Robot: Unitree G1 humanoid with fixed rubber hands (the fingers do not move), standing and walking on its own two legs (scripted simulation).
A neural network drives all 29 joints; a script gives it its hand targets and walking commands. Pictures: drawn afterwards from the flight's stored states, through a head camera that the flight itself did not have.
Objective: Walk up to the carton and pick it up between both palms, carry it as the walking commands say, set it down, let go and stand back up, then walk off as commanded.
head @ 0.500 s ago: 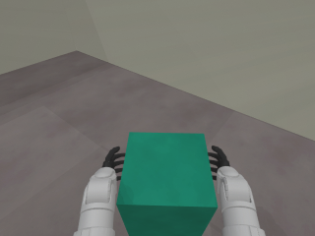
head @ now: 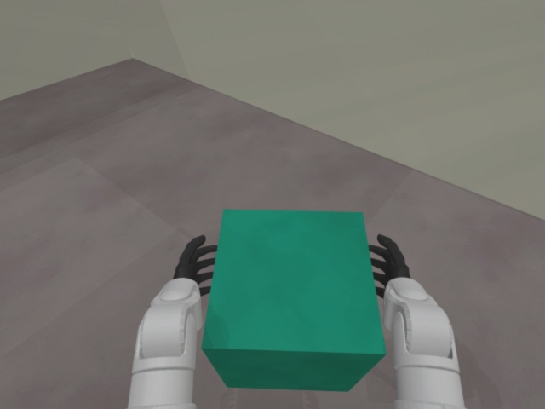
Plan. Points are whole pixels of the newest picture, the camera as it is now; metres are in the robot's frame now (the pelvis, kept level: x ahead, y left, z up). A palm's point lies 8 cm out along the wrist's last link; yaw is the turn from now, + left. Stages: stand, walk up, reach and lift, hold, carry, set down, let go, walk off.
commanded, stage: carry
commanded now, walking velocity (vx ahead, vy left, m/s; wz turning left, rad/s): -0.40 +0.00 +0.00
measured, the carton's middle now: (289, 306) +0.30 -0.01 -0.01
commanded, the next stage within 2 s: none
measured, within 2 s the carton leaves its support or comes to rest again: neither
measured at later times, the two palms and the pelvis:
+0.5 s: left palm out of the picture +0.09 +0.12 +0.09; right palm out of the picture +0.09 -0.18 +0.08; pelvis -0.18 -0.02 +0.00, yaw +0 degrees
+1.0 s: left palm out of the picture -0.19 +0.18 +0.08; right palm out of the picture -0.16 -0.12 +0.09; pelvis -0.43 +0.00 +0.01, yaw +4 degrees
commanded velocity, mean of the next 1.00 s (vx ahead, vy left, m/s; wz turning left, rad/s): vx -0.40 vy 0.00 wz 0.00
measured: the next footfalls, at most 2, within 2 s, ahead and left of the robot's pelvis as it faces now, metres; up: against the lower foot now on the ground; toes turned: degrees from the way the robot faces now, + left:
right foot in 0.40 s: -0.14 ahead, -0.11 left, +0.00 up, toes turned -6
left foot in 0.84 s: -0.37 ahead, +0.11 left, +0.00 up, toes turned +7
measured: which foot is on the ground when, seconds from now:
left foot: down 0.00-0.42, up 0.44-0.82, down 0.84-1.00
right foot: down 0.00-0.12, up 0.14-0.38, down 0.40-0.86, up 0.88-1.00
